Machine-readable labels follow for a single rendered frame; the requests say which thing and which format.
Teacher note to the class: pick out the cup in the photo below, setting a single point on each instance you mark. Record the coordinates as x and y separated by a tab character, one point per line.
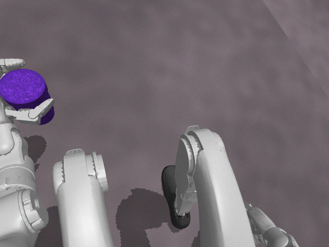
25	89

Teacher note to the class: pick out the right robot arm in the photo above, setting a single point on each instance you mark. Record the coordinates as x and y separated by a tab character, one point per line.
277	237

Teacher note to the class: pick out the right robot foot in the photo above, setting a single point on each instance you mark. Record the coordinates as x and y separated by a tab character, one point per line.
169	190

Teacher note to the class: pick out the left robot hand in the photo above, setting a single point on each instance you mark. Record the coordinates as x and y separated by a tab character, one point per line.
24	116

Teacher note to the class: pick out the right robot hand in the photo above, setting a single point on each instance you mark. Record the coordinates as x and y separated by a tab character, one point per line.
259	222

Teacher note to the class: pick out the left robot arm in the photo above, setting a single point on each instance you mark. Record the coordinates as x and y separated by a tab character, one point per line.
22	214

